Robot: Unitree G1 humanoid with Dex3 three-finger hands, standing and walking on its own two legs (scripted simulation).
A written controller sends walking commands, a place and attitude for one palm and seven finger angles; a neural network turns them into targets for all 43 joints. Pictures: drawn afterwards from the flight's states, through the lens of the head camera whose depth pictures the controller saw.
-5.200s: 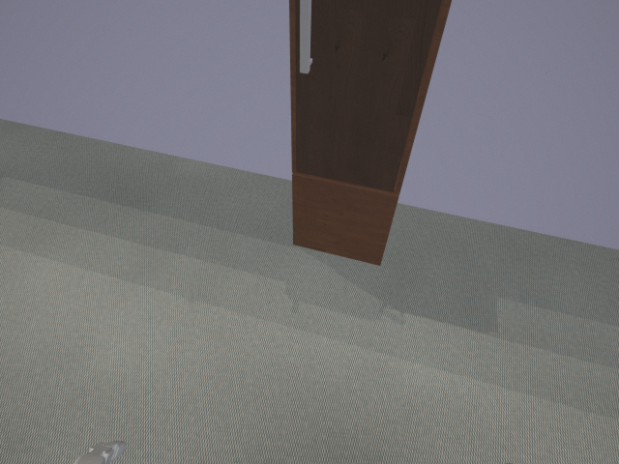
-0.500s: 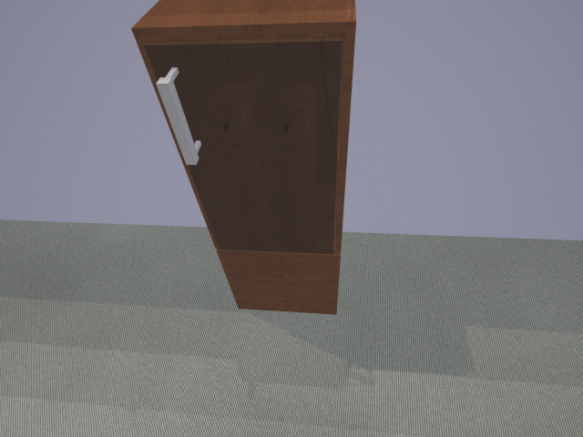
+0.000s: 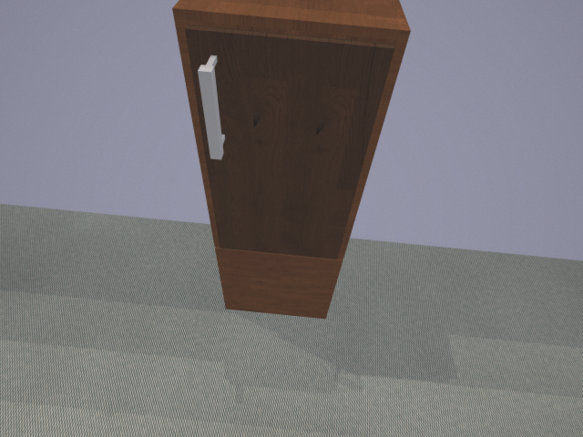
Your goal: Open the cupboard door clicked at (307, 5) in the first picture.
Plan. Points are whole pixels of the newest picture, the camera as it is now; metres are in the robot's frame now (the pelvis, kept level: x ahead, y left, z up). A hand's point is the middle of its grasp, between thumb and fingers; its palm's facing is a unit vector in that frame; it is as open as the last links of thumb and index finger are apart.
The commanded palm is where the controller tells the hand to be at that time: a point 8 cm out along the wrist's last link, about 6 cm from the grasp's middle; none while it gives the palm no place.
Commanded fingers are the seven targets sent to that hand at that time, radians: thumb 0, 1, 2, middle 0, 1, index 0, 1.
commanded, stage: come to a stop and stand still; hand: left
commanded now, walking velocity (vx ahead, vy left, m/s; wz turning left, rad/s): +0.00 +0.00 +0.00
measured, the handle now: (214, 110) +0.61 +0.20 +0.12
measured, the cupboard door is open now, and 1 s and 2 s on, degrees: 0 0 0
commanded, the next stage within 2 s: look again from close up in 1.08 s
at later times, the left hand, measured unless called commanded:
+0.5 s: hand out of the picture +0.02 +0.16 -0.18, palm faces +0.02 -0.98 -0.19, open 7.3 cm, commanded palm none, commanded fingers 0.00 0.90 0.90 -0.20 -0.30 -0.20 -0.30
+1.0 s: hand out of the picture -0.01 +0.13 -0.18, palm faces +0.03 -0.99 -0.16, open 7.3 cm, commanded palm none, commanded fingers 0.00 0.90 0.90 -0.20 -0.30 -0.20 -0.30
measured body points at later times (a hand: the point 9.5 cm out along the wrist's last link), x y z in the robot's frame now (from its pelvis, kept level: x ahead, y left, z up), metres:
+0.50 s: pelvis +0.02 -0.01 +0.00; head +0.03 -0.01 +0.45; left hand +0.02 +0.21 -0.16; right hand -0.01 -0.22 -0.16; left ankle -0.03 +0.10 -0.74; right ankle +0.01 -0.16 -0.74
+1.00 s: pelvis +0.01 -0.03 +0.00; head +0.02 -0.03 +0.45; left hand -0.01 +0.19 -0.16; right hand +0.01 -0.25 -0.16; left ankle -0.03 +0.10 -0.74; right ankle +0.01 -0.16 -0.74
